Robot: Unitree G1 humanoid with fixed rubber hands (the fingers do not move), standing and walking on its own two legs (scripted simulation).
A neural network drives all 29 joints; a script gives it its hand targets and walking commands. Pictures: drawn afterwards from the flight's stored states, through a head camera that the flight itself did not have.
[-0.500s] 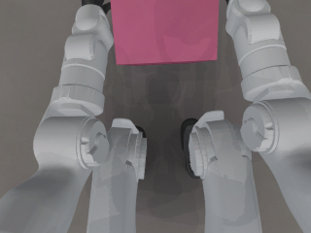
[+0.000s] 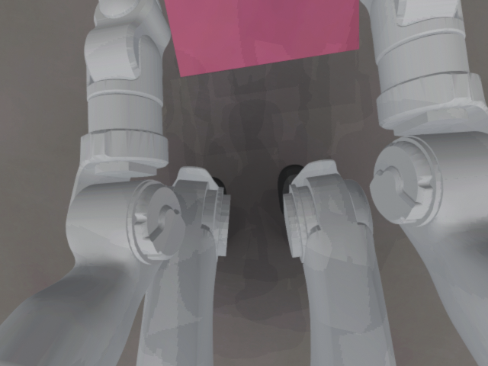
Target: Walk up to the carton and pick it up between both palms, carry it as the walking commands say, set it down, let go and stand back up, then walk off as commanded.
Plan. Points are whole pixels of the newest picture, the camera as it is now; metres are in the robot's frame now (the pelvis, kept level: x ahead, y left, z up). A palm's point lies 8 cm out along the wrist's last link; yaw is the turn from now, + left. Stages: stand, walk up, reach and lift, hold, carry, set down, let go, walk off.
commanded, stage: reach and lift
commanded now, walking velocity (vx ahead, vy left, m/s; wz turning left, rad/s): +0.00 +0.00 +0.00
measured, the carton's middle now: out of the picture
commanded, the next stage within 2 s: none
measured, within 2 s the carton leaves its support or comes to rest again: neither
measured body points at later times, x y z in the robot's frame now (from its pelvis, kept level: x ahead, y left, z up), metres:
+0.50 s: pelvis +0.00 +0.00 +0.04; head +0.37 -0.03 +0.28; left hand +0.55 +0.11 -0.11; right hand +0.57 -0.15 -0.11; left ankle +0.11 +0.11 -0.38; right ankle +0.12 -0.10 -0.38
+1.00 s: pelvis -0.02 +0.00 +0.09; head +0.34 -0.03 +0.35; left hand +0.53 +0.11 -0.04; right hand +0.55 -0.15 -0.04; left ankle +0.11 +0.11 -0.38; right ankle +0.12 -0.10 -0.38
